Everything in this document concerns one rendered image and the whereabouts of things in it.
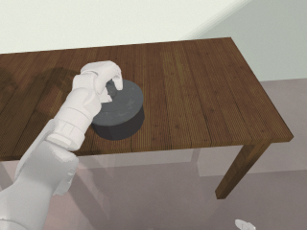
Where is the robot left upper arm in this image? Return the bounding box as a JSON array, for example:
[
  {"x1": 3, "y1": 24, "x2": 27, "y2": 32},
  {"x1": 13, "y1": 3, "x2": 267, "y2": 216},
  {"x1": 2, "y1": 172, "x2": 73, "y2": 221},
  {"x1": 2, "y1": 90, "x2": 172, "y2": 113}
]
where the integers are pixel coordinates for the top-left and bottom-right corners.
[{"x1": 0, "y1": 141, "x2": 80, "y2": 230}]

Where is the left robot hand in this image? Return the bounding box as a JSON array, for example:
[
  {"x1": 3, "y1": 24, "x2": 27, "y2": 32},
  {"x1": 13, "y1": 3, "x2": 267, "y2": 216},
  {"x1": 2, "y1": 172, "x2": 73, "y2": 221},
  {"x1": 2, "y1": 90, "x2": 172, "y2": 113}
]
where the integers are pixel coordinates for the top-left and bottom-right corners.
[{"x1": 81, "y1": 60, "x2": 123, "y2": 104}]

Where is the robot left forearm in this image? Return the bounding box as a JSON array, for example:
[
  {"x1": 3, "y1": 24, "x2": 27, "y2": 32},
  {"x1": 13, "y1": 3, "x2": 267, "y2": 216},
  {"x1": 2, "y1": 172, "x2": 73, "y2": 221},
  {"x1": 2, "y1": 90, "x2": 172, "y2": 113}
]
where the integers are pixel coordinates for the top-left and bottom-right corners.
[{"x1": 14, "y1": 68, "x2": 106, "y2": 181}]

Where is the knob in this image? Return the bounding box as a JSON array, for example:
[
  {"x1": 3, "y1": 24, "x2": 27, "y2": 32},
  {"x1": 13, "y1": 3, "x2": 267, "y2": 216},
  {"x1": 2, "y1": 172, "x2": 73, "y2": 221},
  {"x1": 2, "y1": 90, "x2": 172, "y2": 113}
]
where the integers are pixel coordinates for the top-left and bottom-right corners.
[{"x1": 106, "y1": 83, "x2": 117, "y2": 99}]

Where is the lid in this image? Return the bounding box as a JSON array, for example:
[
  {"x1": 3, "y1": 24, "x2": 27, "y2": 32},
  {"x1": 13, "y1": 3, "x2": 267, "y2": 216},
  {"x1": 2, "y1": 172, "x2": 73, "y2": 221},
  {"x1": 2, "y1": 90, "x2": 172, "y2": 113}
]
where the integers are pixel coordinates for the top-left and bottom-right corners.
[{"x1": 91, "y1": 79, "x2": 144, "y2": 127}]

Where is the right robot hand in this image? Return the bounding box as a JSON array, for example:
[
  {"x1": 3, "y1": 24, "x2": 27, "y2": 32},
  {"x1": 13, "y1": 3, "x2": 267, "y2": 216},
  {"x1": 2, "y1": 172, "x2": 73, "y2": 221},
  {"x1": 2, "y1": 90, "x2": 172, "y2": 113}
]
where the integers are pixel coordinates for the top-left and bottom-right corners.
[{"x1": 235, "y1": 219, "x2": 256, "y2": 230}]

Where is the table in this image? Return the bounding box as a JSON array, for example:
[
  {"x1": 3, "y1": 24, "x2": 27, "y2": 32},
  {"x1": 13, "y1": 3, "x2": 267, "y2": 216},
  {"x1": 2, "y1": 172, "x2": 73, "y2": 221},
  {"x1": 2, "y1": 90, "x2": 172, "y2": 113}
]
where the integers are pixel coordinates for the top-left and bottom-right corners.
[{"x1": 0, "y1": 36, "x2": 294, "y2": 199}]

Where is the pot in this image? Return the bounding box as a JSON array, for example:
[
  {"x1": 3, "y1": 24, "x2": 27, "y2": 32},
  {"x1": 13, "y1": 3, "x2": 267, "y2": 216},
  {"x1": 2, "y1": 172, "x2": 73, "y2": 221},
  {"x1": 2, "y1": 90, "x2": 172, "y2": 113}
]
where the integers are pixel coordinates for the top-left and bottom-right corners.
[{"x1": 91, "y1": 104, "x2": 145, "y2": 141}]

